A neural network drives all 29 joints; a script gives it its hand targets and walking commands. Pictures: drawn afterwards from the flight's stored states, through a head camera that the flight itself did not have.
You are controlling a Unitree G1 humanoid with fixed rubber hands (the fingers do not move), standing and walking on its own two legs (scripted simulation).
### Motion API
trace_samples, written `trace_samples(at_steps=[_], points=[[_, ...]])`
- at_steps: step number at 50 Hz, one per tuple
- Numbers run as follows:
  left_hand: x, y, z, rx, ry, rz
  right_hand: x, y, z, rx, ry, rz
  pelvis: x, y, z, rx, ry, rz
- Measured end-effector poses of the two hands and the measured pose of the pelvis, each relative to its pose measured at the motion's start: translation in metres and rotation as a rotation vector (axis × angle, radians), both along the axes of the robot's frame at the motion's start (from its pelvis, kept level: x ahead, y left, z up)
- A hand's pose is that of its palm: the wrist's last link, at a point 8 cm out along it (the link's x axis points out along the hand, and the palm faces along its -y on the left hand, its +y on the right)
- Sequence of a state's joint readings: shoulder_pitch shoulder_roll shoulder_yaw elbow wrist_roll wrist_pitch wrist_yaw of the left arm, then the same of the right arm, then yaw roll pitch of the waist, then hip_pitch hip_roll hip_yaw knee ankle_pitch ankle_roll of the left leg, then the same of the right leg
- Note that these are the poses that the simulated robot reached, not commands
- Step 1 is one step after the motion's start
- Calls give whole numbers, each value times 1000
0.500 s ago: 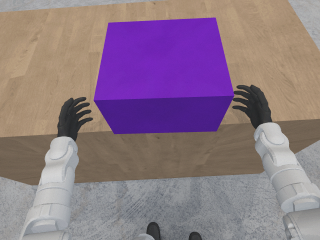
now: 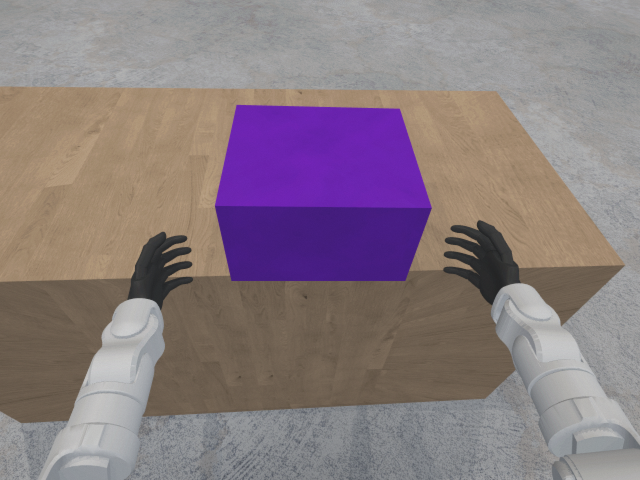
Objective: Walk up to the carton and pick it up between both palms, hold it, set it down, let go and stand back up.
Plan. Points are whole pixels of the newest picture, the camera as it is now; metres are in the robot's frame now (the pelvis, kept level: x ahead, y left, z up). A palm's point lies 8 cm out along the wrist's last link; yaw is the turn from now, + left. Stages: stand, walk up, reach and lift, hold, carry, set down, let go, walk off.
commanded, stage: set down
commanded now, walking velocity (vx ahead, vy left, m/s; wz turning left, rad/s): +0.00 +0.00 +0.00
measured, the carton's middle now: (319, 191) +0.56 +0.04 +0.02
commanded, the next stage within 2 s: none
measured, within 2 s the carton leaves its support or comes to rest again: neither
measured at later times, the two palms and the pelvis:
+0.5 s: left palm (121, 378) +0.22 +0.26 +0.03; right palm (538, 354) +0.25 -0.22 +0.06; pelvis +0.00 +0.00 +0.00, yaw +0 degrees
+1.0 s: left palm (147, 389) +0.21 +0.23 +0.02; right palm (554, 389) +0.22 -0.24 +0.04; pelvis +0.01 -0.01 +0.00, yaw +0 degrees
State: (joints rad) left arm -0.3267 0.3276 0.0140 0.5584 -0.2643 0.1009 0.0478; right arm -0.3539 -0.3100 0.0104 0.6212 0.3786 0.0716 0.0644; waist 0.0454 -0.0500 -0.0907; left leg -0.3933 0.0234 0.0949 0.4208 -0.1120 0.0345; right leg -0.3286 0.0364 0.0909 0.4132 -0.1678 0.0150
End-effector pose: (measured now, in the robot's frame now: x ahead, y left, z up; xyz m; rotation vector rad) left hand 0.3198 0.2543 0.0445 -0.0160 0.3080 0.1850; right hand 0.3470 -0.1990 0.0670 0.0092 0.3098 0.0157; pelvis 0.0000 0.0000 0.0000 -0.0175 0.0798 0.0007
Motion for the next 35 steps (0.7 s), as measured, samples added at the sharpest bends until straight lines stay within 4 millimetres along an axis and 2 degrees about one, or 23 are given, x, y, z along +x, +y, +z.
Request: trace_samples(at_steps=[5,10,15,20,28,35], points=[[-15,-3,-8,11,12,-4,-18,-9,-15,-6,28,-16,1,-1,0,1,-16,0],[-42,-5,-14,20,23,-10,-44,-17,-25,-12,44,-25,4,-2,1,2,-39,1],[-72,-4,-14,22,29,6,-71,-21,-24,-17,32,-25,6,-3,1,4,-62,1],[-93,0,-13,25,25,30,-88,-23,-17,-33,2,-25,3,-3,1,4,-84,1],[-107,2,-14,26,46,58,-98,-24,-8,-42,-10,-16,0,-3,1,3,-109,1],[-111,-4,-15,27,74,36,-107,-26,-15,-38,40,-12,1,-3,1,4,-119,1]])
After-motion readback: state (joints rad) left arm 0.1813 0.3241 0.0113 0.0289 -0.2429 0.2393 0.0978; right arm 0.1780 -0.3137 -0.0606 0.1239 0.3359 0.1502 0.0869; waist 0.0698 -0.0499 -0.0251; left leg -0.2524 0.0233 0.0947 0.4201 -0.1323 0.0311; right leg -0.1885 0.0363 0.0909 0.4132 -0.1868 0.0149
